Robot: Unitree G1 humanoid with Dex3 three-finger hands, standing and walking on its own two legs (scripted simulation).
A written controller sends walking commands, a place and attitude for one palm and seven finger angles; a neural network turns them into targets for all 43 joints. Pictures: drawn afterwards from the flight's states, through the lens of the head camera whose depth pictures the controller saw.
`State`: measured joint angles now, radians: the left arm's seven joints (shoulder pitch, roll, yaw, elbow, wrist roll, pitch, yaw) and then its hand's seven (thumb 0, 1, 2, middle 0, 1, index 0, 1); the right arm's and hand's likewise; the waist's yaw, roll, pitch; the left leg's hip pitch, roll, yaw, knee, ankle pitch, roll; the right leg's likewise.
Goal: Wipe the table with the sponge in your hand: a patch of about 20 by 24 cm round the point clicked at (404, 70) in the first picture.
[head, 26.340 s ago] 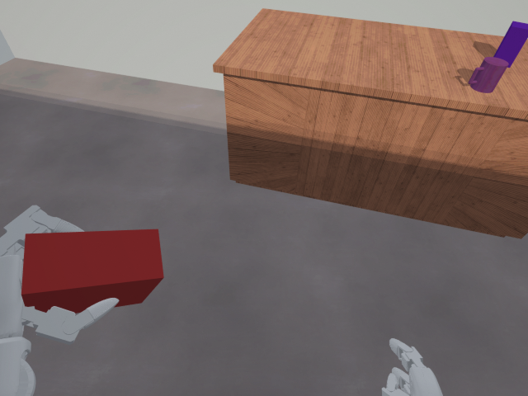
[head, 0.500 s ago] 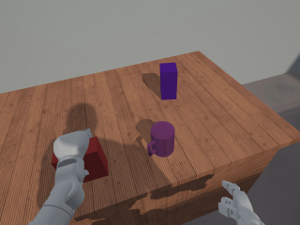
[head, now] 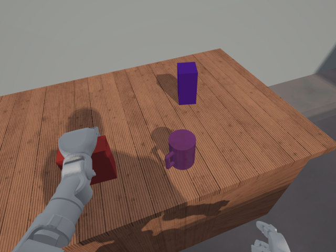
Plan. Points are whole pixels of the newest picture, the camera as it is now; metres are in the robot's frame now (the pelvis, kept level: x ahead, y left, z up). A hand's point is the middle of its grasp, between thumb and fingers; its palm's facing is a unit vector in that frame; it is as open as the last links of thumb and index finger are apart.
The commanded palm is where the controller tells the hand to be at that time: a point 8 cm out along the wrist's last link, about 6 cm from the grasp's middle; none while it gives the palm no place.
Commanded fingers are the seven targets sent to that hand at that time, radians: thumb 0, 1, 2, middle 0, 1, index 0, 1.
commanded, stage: wipe forward along the middle lane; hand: left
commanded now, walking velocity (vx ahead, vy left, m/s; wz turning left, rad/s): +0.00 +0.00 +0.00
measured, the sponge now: (91, 167) +0.33 +0.26 -0.01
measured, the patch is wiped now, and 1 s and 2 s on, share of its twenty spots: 1.00 1.00 1.00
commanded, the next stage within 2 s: slide back across to the first lane in 0.78 s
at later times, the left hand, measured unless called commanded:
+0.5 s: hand (86, 139) +0.39 +0.28 +0.04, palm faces -0.04 -0.02 -1.00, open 10.1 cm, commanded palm +0.37 +0.28 +0.07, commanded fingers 0.00 0.10 1.30 -1.20 -1.60 -1.20 -1.60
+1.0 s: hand (85, 127) +0.44 +0.31 +0.05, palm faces -0.08 -0.01 -1.00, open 10.1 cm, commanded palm +0.41 +0.31 +0.09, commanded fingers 0.00 0.10 1.30 -1.20 -1.60 -1.20 -1.60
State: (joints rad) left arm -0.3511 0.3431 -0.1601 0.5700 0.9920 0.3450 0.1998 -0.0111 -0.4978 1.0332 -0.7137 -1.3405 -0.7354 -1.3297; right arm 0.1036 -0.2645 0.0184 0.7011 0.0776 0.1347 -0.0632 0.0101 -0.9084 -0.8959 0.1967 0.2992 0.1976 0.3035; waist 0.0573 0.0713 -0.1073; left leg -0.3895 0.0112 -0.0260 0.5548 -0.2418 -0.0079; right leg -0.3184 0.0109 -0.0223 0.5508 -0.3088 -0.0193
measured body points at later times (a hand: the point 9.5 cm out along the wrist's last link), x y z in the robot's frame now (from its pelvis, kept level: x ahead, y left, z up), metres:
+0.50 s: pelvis +0.01 +0.01 +0.00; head +0.03 -0.01 +0.45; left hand +0.39 +0.28 +0.10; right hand +0.16 -0.24 -0.12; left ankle +0.03 +0.13 -0.73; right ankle -0.02 -0.11 -0.73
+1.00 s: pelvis +0.01 +0.02 +0.00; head +0.06 +0.01 +0.44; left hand +0.44 +0.30 +0.10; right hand +0.10 -0.25 -0.14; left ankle +0.03 +0.13 -0.73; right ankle -0.02 -0.11 -0.73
